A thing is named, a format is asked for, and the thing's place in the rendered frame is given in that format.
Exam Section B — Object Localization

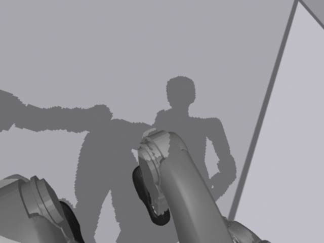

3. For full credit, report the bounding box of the right robot foot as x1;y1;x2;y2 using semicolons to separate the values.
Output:
132;166;170;226

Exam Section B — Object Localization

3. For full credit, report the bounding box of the right robot hand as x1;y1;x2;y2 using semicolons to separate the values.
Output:
223;216;262;243

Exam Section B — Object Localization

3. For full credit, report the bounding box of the left robot foot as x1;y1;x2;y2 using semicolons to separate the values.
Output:
59;201;85;243

